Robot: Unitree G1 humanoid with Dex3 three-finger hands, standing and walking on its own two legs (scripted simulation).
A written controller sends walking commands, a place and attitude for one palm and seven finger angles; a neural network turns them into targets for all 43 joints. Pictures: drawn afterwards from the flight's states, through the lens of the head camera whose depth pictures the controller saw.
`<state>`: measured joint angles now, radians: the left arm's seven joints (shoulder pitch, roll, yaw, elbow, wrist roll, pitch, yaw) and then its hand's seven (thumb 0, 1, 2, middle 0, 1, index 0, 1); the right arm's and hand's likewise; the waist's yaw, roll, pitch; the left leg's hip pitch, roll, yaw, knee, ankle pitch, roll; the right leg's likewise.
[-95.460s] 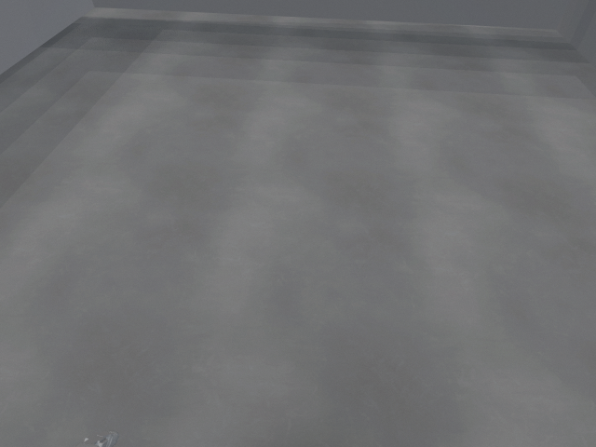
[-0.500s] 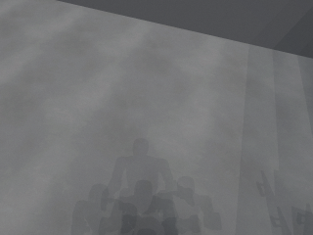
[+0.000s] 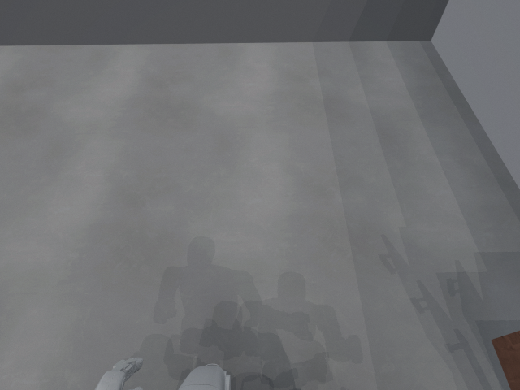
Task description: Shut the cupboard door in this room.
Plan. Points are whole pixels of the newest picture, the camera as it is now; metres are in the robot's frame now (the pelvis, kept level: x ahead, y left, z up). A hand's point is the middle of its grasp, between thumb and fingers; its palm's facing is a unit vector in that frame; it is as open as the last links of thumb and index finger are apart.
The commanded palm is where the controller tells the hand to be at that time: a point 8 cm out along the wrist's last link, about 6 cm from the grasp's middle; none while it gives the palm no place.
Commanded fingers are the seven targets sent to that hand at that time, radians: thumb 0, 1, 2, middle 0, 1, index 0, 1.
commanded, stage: turn to face it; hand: left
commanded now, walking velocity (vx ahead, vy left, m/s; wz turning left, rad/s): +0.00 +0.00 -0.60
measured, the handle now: out of the picture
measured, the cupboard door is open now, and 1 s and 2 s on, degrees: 10 10 10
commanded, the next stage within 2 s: none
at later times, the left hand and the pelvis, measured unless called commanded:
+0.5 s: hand (176, 343) +0.21 +0.17 -0.15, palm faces -0.32 -0.91 -0.26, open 7.4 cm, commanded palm none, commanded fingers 0.00 0.90 0.90 -0.20 -0.30 -0.20 -0.30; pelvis +0.02 +0.00 -0.01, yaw -19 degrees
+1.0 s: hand (207, 322) +0.25 +0.12 -0.16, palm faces -0.54 -0.81 -0.20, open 7.4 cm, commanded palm none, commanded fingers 0.00 0.90 0.90 -0.20 -0.30 -0.20 -0.30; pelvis +0.05 +0.00 +0.00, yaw -36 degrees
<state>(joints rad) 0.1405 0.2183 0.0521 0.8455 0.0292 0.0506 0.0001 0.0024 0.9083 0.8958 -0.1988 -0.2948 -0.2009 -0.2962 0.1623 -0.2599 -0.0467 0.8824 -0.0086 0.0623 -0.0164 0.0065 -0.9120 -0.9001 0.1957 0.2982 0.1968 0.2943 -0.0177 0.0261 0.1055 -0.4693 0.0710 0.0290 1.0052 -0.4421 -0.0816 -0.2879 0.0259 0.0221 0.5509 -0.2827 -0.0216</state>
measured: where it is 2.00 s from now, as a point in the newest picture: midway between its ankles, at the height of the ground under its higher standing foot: outside the picture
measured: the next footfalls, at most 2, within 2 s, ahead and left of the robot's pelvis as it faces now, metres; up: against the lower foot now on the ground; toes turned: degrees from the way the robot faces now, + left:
left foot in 0.14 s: +0.08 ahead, +0.14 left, +0.00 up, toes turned -2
right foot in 0.50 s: +0.01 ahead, -0.12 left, +0.00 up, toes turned -24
